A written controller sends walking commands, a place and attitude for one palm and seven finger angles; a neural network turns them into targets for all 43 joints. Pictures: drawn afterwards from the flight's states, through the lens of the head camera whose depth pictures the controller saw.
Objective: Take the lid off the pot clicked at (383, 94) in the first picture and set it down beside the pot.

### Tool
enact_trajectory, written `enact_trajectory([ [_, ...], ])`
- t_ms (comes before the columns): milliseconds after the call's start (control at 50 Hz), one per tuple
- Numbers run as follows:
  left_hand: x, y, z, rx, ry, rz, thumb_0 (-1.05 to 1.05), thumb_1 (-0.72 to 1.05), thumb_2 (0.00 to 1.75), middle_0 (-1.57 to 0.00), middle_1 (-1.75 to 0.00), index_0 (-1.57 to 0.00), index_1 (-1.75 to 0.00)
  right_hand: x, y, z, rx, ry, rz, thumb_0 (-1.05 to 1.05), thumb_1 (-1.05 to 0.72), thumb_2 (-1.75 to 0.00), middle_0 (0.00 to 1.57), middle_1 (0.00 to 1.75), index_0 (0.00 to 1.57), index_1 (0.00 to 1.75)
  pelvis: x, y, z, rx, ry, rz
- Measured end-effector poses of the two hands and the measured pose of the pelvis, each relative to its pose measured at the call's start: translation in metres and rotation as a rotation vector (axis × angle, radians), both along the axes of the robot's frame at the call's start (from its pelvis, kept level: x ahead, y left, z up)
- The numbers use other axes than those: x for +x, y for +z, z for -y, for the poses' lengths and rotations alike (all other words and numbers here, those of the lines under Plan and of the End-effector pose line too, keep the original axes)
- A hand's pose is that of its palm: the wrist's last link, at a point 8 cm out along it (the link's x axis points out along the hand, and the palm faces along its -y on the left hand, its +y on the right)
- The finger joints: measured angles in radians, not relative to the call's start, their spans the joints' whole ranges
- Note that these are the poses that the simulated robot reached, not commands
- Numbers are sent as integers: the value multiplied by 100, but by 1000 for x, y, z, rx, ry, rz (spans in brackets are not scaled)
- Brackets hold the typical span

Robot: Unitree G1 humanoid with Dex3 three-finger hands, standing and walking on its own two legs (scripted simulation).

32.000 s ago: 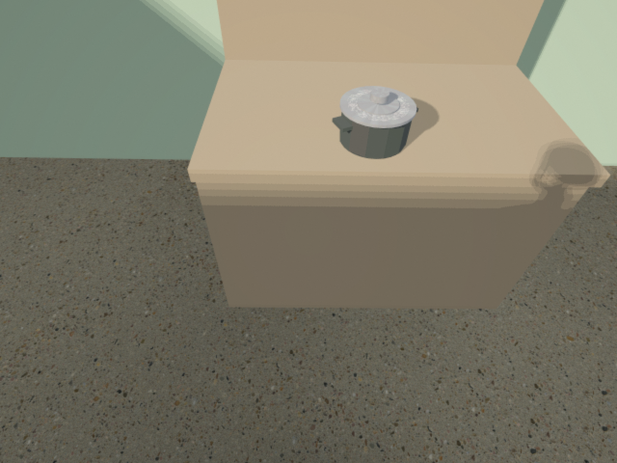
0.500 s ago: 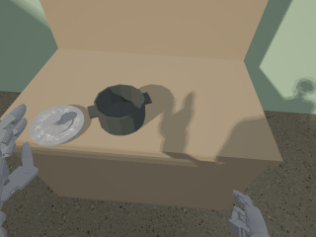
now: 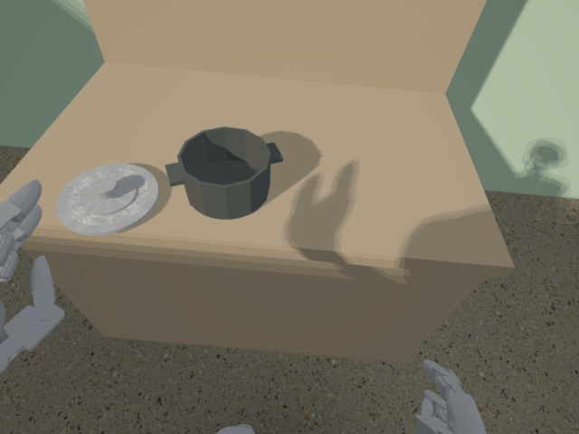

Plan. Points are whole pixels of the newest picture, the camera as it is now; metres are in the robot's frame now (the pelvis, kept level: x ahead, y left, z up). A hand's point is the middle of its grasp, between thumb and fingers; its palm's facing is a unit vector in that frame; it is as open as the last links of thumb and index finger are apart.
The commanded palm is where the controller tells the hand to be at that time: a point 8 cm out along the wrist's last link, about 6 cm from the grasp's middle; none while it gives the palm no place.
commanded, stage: step back with the hand held close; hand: left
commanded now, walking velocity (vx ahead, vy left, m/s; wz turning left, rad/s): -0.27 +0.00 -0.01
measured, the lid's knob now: (105, 187) +0.53 +0.39 -0.03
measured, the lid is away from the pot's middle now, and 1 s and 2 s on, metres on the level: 0.23 0.23 0.23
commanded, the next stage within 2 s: stop stepping back and stand still in 0.98 s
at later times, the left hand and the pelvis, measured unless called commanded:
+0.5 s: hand (41, 353) +0.16 +0.23 +0.17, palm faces +0.27 -0.88 -0.40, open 7.4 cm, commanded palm +0.09 +0.28 +0.19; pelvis -0.04 +0.00 +0.00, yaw +0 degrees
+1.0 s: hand out of the picture +0.08 +0.24 +0.18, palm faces +0.26 -0.90 -0.34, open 7.4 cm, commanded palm +0.02 +0.29 +0.19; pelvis -0.12 +0.02 +0.00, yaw -3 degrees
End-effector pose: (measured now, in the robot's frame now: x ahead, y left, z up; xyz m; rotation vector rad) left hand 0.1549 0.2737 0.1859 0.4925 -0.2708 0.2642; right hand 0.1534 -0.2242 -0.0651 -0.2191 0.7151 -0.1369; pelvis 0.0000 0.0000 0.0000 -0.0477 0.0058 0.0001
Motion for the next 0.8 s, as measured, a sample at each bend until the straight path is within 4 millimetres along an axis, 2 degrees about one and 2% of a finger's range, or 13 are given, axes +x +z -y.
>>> enact_trajectory([
  [200,-6,3,-9,39,-5,36,1,88,90,-21,-30,-21,-30,-9,10,7,-47,-17,43,1,-90,-90,20,30,21,30,-12,-2,-2,4,-15,-4],
  [380,-19,3,13,21,-83,37,1,88,90,-21,-30,-21,-30,-19,10,9,-20,-1,36,1,-90,-90,20,30,21,30,-31,0,7,-11,-19,-8],
  [440,-27,2,12,9,-92,53,1,88,89,-21,-30,-22,-30,-27,10,13,-38,-19,20,1,-90,-90,20,30,21,30,-34,-1,4,-10,-6,-9],
  [520,-35,-1,-1,-7,-81,92,1,88,89,-21,-30,-22,-30,-40,8,14,-69,-49,0,1,-90,-90,20,30,21,30,-40,-6,-5,-20,5,0],
  [640,-44,3,-19,-18,-44,101,1,88,90,-21,-30,-22,-30,-58,17,-2,-66,-36,33,2,-91,-90,20,30,21,30,-56,0,-11,-31,-30,0],
  [720,-54,11,-13,-46,-61,107,2,88,90,-21,-30,-21,-30,-73,23,-13,-33,-11,54,1,-90,-90,20,30,21,30,-70,7,-11,-43,-52,-6],
  [800,-69,13,-1,-15,-108,99,1,89,90,-21,-30,-21,-30,-90,19,-15,-11,-1,72,1,-90,-90,20,30,21,30,-87,5,-7,-37,-63,-8],
])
